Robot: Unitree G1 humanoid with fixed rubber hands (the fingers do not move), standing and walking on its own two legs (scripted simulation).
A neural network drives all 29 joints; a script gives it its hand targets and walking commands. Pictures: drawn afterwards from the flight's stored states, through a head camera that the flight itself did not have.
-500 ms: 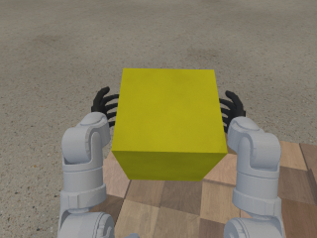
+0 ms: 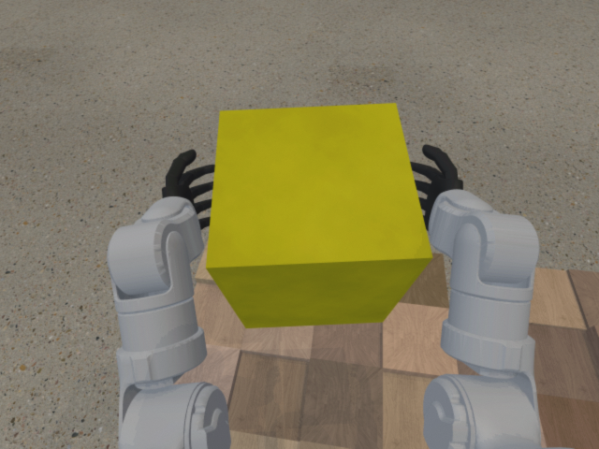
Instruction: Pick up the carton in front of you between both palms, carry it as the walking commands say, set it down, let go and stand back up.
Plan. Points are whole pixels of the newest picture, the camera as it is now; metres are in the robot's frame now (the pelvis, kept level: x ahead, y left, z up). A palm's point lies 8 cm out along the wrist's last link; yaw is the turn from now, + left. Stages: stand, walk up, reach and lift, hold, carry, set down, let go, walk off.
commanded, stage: carry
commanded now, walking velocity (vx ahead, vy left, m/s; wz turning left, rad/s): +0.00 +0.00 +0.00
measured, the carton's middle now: (311, 229) +0.39 +0.00 +0.07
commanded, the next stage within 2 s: none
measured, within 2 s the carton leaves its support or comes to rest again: neither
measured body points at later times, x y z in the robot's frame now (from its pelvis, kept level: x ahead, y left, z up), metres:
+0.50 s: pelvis +0.11 +0.03 -0.01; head +0.14 +0.05 +0.44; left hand +0.46 +0.21 +0.11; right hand +0.48 -0.10 +0.11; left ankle +0.16 +0.12 -0.76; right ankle +0.02 -0.10 -0.73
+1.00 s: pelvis +0.11 +0.03 -0.02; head +0.08 +0.04 +0.43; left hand +0.45 +0.17 +0.11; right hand +0.44 -0.14 +0.11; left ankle +0.16 +0.12 -0.76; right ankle +0.02 -0.10 -0.73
